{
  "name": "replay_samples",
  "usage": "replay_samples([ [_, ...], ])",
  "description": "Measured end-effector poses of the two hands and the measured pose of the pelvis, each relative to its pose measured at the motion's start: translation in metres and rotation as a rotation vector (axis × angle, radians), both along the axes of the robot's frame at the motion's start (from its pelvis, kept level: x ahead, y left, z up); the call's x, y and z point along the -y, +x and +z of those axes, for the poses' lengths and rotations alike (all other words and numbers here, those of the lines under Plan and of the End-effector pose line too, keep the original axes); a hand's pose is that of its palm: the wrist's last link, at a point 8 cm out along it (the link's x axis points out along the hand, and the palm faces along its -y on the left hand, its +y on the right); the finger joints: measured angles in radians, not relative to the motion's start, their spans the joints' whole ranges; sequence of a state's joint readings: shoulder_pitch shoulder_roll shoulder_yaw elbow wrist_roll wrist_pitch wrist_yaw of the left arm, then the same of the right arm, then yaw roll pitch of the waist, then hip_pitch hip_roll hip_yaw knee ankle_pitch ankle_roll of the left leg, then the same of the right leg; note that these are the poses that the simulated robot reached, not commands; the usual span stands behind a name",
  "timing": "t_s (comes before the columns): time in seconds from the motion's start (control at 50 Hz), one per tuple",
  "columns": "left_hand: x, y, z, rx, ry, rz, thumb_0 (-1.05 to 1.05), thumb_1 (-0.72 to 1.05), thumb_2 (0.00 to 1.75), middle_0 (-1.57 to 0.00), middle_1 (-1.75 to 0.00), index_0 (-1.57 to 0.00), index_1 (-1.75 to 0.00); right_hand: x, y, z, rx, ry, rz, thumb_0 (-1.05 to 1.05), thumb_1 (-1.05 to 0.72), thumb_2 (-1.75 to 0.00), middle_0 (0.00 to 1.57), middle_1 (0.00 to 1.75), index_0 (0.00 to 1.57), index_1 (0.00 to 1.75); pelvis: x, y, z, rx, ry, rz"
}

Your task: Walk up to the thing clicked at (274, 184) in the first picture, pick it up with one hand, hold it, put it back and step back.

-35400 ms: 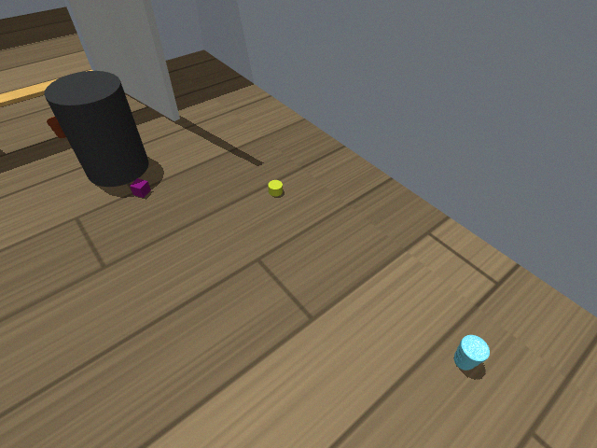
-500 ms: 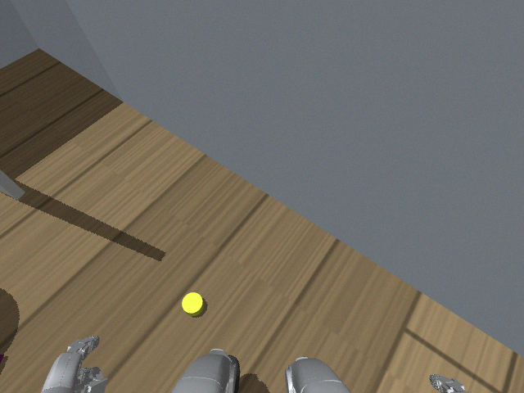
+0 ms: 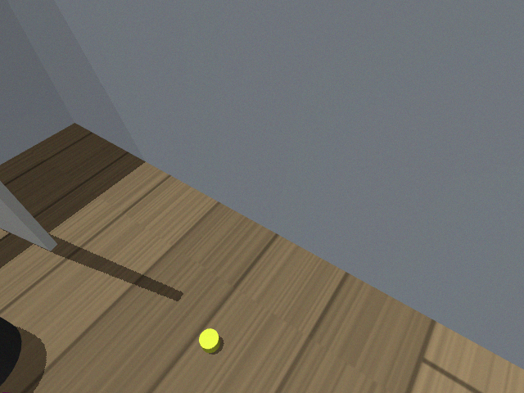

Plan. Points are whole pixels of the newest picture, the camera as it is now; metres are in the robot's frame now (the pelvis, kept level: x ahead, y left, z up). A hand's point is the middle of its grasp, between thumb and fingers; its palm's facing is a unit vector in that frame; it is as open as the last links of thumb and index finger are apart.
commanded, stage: walk up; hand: left
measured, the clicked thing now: (209, 340) +0.44 +0.24 -0.74
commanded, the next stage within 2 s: none
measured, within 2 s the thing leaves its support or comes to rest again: neither
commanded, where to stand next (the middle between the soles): +0.06 -0.01 m, yaw +2 degrees
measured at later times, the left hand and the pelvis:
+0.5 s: hand out of the picture +0.13 +0.22 -0.15, palm faces +0.02 -0.91 -0.42, open 7.3 cm; pelvis +0.02 -0.04 -0.03, yaw +4 degrees
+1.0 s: hand out of the picture -0.02 +0.31 -0.16, palm faces +0.05 -0.91 -0.41, open 7.4 cm; pelvis -0.03 +0.01 +0.00, yaw +5 degrees
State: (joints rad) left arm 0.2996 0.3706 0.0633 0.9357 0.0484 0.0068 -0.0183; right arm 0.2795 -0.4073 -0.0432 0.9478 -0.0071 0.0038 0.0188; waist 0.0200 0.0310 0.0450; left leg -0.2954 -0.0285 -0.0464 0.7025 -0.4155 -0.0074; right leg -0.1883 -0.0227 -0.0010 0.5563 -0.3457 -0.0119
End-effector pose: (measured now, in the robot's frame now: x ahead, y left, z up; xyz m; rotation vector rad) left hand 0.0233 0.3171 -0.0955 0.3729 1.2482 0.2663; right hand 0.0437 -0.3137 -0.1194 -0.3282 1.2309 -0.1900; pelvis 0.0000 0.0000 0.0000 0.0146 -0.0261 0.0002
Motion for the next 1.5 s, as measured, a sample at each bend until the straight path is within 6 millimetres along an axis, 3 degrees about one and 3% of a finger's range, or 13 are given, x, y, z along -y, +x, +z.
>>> replay_samples([
  [0.14,-0.003,0.028,-0.013,0.05,-0.054,-0.019,0.01,0.91,0.9,-0.21,-0.3,-0.2,-0.3,-0.004,-0.015,0.016,0.016,-0.044,0.001,0.01,-0.9,-0.9,0.2,0.3,0.2,0.3,-0.003,0.009,-0.001,0.015,0.018,0.026],
  [0.28,0.017,0.083,-0.01,0.147,-0.082,-0.072,0.01,0.91,0.9,-0.21,-0.3,-0.2,-0.3,0.025,-0.017,0.035,0.006,-0.099,-0.008,0.01,-0.9,-0.9,0.21,0.3,0.2,0.3,0.017,0.025,0.003,0.043,0.005,0.031],
  [0.42,0.05,0.112,-0.022,0.19,-0.019,-0.062,0.0,0.91,0.9,-0.21,-0.3,-0.2,-0.3,0.061,0.022,-0.007,-0.008,-0.08,-0.024,0.01,-0.9,-0.9,0.2,0.3,0.2,0.3,0.045,0.033,-0.024,0.053,-0.014,0.041],
  [0.56,0.053,0.085,-0.01,0.184,0.033,-0.027,0.0,0.9,0.9,-0.21,-0.3,-0.21,-0.3,0.047,0.052,-0.032,0.0,-0.016,0.068,0.01,-0.9,-0.9,0.2,0.3,0.2,0.3,0.041,0.009,-0.026,0.047,-0.009,0.085],
  [0.72,-0.009,0.027,-0.011,0.186,0.127,0.06,0.0,0.9,0.9,-0.21,-0.3,-0.21,-0.3,0.024,0.026,-0.035,-0.041,-0.01,0.127,0.01,-0.9,-0.9,0.2,0.3,0.2,0.3,0.019,-0.019,-0.039,0.035,-0.011,0.135],
  [0.78,-0.033,0.004,-0.021,0.163,0.133,0.09,0.0,0.9,0.9,-0.21,-0.3,-0.21,-0.3,0.015,0.0,-0.028,-0.042,-0.038,0.112,0.01,-0.9,-0.9,0.2,0.3,0.2,0.3,0.004,-0.031,-0.042,0.054,0.016,0.108],
  [0.88,-0.043,-0.027,-0.02,0.07,0.079,0.119,0.01,0.91,0.9,-0.21,-0.3,-0.2,-0.3,0.001,-0.043,-0.001,-0.073,-0.074,0.055,0.01,-0.9,-0.9,0.2,0.3,0.2,0.3,-0.009,-0.036,-0.02,0.028,-0.038,0.127],
  [1.04,-0.029,-0.056,-0.023,-0.07,-0.033,0.064,0.01,0.91,0.9,-0.21,-0.3,-0.2,-0.3,0.001,-0.047,0.037,-0.012,-0.107,0.021,0.01,-0.9,-0.9,0.21,0.3,0.21,0.3,-0.009,-0.027,0.002,-0.003,-0.028,0.075],
  [1.12,-0.014,-0.035,-0.023,-0.076,-0.067,0.016,0.01,0.91,0.9,-0.21,-0.3,-0.2,-0.3,0.013,-0.042,0.048,0.017,-0.123,-0.001,0.01,-0.9,-0.9,0.21,0.3,0.21,0.3,-0.002,-0.014,0.006,0.001,-0.021,0.053],
  [1.2,0.005,0.012,-0.019,-0.009,-0.08,-0.051,0.01,0.91,0.9,-0.21,-0.3,-0.2,-0.3,0.029,-0.035,0.046,0.009,-0.119,-0.017,0.01,-0.9,-0.9,0.21,0.3,0.2,0.3,0.01,0.003,0.006,0.014,-0.021,0.029],
  [1.32,0.037,0.091,-0.017,0.126,-0.02,-0.114,0.01,0.91,0.9,-0.21,-0.3,-0.21,-0.3,0.055,-0.007,0.006,-0.01,-0.075,-0.044,0.01,-0.9,-0.9,0.2,0.3,0.2,0.3,0.036,0.028,-0.016,0.032,-0.02,0.004],
  [1.42,0.06,0.125,-0.003,0.187,0.004,-0.144,0.0,0.91,0.9,-0.21,-0.3,-0.21,-0.3,0.045,0.024,-0.017,-0.01,0.0,-0.047,0.01,-0.9,-0.9,0.2,0.3,0.2,0.3,0.044,0.033,-0.014,0.031,-0.008,0.002],
  [1.5,0.061,0.137,0.006,0.206,0.024,-0.145,0.0,0.91,0.9,-0.21,-0.3,-0.21,-0.3,0.035,0.038,-0.026,-0.014,0.037,-0.028,0.01,-0.9,-0.9,0.2,0.3,0.2,0.3,0.042,0.036,-0.013,0.02,-0.006,0.009],
])
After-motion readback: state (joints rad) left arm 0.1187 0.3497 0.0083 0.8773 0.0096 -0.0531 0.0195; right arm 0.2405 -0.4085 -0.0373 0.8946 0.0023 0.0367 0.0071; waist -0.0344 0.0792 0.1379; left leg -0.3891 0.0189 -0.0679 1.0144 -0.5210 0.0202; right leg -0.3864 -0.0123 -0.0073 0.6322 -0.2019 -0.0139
